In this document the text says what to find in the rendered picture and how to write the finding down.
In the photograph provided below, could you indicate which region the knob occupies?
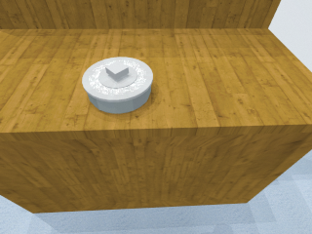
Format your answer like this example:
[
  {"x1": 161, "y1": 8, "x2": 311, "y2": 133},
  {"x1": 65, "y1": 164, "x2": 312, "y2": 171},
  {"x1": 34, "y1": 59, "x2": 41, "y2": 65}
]
[{"x1": 105, "y1": 60, "x2": 129, "y2": 80}]

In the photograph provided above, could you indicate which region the table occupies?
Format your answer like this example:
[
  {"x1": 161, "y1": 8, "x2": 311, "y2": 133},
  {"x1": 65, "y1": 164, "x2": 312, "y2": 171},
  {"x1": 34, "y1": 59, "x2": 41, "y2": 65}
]
[{"x1": 0, "y1": 0, "x2": 312, "y2": 214}]

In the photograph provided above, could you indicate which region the lid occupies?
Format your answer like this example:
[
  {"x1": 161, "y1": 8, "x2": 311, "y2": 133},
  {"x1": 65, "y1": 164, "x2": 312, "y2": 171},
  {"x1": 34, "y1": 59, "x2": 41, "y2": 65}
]
[{"x1": 82, "y1": 57, "x2": 153, "y2": 102}]

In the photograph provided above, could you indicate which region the pot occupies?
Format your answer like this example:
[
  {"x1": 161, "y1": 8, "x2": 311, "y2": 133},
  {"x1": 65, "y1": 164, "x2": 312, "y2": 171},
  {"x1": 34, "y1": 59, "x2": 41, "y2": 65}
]
[{"x1": 88, "y1": 86, "x2": 151, "y2": 114}]

